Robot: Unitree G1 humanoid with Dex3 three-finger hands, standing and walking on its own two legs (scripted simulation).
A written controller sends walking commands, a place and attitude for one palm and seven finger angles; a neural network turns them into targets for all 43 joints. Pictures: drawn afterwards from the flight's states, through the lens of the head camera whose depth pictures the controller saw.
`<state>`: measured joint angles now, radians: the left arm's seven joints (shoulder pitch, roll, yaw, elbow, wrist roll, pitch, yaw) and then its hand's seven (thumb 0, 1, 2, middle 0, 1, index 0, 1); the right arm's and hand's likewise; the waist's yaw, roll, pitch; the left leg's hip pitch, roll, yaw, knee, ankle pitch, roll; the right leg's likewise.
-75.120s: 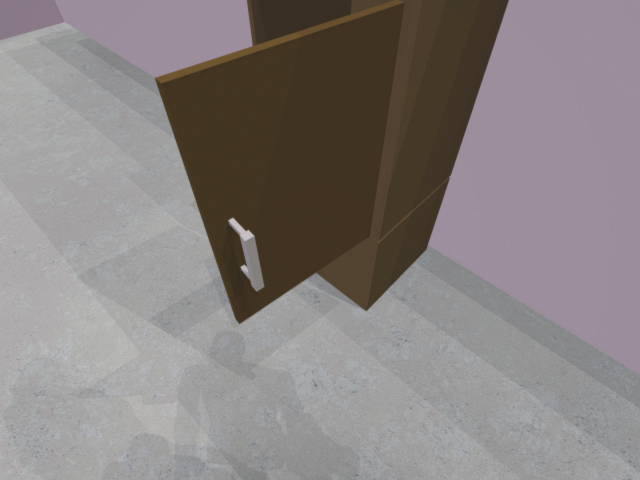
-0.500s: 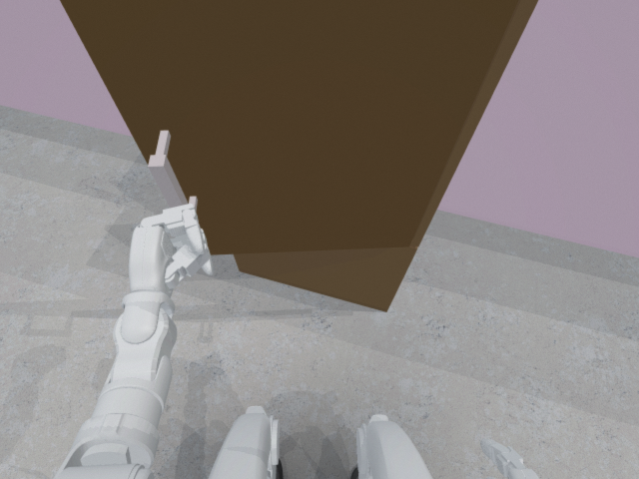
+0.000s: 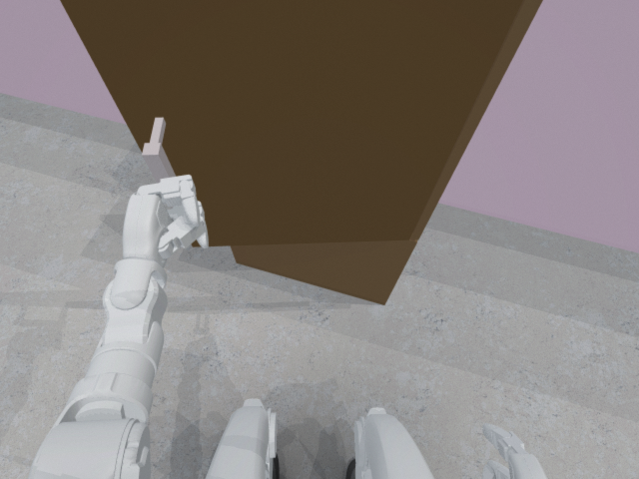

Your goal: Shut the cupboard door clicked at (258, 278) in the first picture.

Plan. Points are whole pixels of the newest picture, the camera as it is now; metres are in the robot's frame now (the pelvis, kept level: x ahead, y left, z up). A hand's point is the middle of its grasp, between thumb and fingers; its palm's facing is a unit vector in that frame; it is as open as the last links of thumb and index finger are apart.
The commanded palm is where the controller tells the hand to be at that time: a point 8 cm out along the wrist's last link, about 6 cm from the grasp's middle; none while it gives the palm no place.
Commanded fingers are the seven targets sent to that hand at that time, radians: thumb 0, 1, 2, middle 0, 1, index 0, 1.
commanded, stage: push the door shut along its arc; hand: left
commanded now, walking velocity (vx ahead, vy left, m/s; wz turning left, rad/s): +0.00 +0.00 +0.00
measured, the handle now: (173, 176) +0.49 +0.20 +0.03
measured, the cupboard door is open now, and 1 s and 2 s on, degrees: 19 7 0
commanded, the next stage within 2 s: pull the fist back off the door in 1.62 s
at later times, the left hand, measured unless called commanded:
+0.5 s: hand (204, 189) +0.47 +0.16 +0.04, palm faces -0.13 -0.99 -0.05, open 3.1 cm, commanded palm +0.47 +0.19 +0.04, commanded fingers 0.00 0.90 0.90 -1.30 -1.50 -1.30 -1.50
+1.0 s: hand (242, 149) +0.54 +0.11 +0.04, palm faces -0.29 -0.96 -0.04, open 3.1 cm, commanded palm +0.54 +0.15 +0.04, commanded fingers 0.00 0.90 0.90 -1.30 -1.50 -1.30 -1.50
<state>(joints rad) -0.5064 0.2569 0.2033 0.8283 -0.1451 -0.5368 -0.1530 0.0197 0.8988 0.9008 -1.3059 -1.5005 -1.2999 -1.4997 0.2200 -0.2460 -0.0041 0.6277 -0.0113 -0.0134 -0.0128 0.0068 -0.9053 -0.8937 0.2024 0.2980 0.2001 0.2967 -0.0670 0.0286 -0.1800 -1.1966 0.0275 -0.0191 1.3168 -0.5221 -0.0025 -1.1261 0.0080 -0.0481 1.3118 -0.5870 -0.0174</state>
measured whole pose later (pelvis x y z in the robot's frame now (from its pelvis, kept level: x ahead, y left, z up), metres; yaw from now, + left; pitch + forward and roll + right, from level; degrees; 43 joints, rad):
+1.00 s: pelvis -0.01 +0.02 -0.03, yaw -3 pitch +30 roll -5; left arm -1.07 0.49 0.29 1.23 -0.05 -0.40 -0.33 0.02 0.90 0.90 -1.30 -1.50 -1.30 -1.50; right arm 0.33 -0.26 0.03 0.65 -0.02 -0.01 0.03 0.00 -0.90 -0.89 0.20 0.30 0.20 0.30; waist -0.23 0.07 -0.17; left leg -1.43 0.05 -0.03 1.44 -0.54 0.02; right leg -1.34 0.03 -0.06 1.39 -0.57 0.00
